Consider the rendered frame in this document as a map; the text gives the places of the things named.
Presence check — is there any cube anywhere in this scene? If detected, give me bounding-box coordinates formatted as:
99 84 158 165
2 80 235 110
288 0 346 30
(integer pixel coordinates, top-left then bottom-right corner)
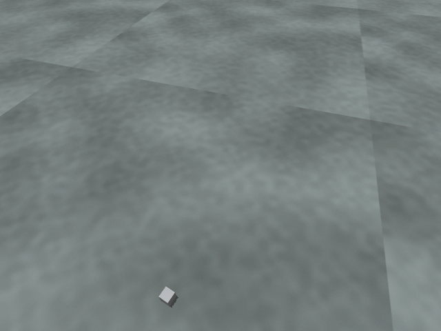
159 286 176 306

